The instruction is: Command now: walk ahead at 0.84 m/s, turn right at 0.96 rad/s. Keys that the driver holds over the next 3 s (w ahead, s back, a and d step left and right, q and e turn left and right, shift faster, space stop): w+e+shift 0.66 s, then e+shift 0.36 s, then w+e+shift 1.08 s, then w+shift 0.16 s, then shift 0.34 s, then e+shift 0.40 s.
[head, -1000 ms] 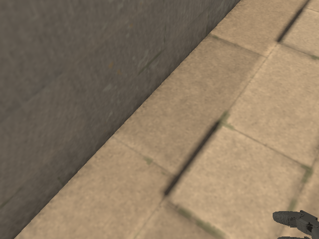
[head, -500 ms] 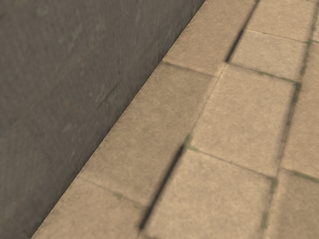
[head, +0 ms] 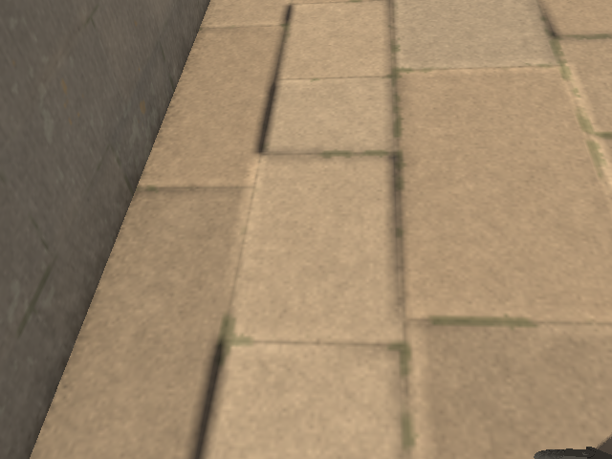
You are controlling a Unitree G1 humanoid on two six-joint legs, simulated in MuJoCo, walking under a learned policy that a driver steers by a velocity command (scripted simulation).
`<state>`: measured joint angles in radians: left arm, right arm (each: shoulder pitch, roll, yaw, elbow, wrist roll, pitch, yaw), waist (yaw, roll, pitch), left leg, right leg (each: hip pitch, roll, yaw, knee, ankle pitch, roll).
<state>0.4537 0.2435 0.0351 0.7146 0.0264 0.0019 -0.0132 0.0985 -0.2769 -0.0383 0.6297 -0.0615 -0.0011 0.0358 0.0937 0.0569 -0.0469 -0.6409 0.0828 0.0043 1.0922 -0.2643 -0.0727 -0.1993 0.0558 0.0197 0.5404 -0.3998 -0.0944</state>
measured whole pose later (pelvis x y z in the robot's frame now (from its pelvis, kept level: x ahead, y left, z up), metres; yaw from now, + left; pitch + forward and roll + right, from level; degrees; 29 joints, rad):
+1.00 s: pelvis +0.70 -0.29 +0.00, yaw -59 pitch +2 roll +1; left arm 0.28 0.30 0.09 0.71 -0.04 0.00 0.04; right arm -0.06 -0.29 -0.04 0.54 -0.01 -0.11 -0.02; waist 0.08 0.03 0.11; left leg -0.68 0.02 -0.19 0.70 -0.11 -0.09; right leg -0.21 0.22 0.21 0.49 -0.27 -0.15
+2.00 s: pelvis +0.68 -0.96 +0.00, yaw -116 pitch +3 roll -1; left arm 0.47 0.33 0.07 0.79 0.01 -0.06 -0.01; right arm 0.04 -0.29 0.00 0.59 -0.04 -0.03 0.04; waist 0.08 0.01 0.04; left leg -0.74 0.13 -0.04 0.74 -0.08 -0.06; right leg 0.04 0.17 0.20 0.33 -0.38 -0.14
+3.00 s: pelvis +0.35 -1.52 +0.00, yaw -150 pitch +2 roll +0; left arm 0.23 0.33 0.10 0.72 -0.03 0.05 0.05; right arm 0.04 -0.27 -0.03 0.67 -0.01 -0.03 -0.03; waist 0.05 0.01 0.03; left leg -0.38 -0.05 -0.10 0.50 -0.14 -0.02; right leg -0.34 0.18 0.28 0.65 -0.37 -0.04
